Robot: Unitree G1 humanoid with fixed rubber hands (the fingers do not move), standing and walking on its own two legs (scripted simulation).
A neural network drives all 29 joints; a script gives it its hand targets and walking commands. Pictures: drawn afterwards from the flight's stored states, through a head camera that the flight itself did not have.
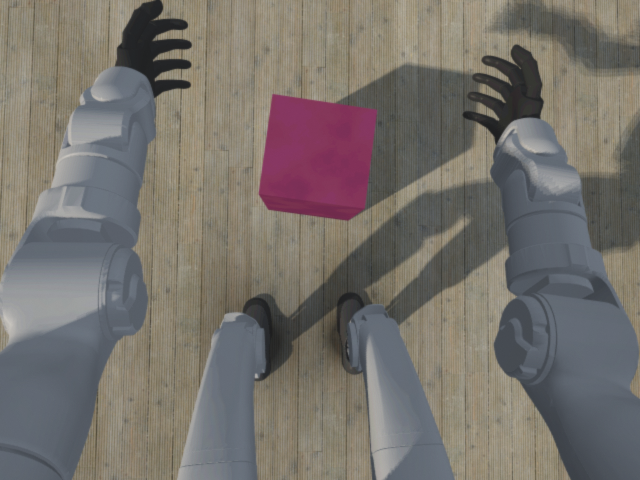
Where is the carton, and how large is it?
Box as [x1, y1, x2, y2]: [259, 94, 376, 220]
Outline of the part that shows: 272,94 259,187 259,195 268,209 347,220 364,208 376,110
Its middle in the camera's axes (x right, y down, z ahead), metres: +0.00 -0.18 +0.88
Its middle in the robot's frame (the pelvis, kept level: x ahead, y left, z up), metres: +0.54 -0.05 -0.53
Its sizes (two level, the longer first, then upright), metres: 0.210 0.200 0.250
